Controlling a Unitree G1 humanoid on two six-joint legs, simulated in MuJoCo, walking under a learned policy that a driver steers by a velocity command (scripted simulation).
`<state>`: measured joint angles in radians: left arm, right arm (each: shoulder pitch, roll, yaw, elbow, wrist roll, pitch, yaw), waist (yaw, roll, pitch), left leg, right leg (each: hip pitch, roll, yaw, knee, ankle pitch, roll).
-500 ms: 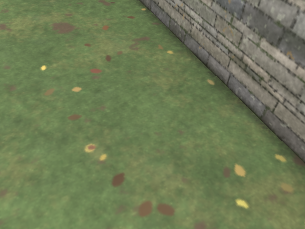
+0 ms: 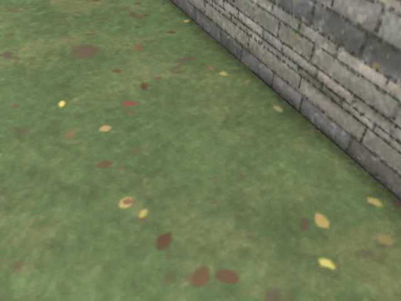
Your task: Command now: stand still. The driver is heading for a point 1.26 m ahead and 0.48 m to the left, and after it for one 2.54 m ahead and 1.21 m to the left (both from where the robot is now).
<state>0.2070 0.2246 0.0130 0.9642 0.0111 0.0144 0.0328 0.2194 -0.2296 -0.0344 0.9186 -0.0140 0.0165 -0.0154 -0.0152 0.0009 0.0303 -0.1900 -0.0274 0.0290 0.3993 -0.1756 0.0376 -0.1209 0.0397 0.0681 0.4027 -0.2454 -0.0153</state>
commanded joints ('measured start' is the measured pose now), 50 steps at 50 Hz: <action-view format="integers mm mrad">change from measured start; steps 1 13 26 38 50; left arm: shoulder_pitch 18 65 117 145 165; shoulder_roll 106 68 29 2 -14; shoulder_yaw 20 4 -8 -11 -13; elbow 1 108 167 190 200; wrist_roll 0 0 -1 -1 -1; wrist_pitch -11 -16 -19 -20 -20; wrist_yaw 5 10 15 19 22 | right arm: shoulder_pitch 0 36 70 94 115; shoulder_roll -97 -75 -36 -10 6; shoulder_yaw -19 -4 11 17 18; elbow -6 111 181 211 225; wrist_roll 0 1 2 2 2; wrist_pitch -11 -10 -14 -16 -18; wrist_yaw -4 -12 -19 -25 -28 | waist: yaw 4 2 3 5 5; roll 1 0 -2 -1 -2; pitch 15 21 31 35 40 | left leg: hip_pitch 34 33 30 33 39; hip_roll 108 111 109 108 108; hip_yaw -134 -136 -128 -124 -122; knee -90 -96 -81 -70 -63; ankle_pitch -15 -35 0 34 61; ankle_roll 12 14 14 15 17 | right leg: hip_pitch -86 -102 -103 -92 -84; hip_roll -99 -94 -94 -96 -97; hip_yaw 99 89 81 75 71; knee -96 -106 -96 -85 -78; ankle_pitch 55 48 78 107 125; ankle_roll -37 -37 -36 -34 -32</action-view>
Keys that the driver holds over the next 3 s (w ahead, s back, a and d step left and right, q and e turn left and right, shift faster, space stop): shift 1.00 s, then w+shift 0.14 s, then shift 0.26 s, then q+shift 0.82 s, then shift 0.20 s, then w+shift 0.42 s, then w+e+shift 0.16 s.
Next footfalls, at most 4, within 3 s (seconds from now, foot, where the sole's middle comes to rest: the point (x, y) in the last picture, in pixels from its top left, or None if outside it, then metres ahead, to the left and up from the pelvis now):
1.68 left None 0.25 0.04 -0.78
2.24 right None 0.35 -0.10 -0.78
2.76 left None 0.24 0.10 -0.78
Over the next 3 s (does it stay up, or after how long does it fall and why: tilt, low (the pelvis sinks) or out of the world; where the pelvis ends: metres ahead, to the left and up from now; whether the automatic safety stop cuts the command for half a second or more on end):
stays up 0.36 0.11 -0.01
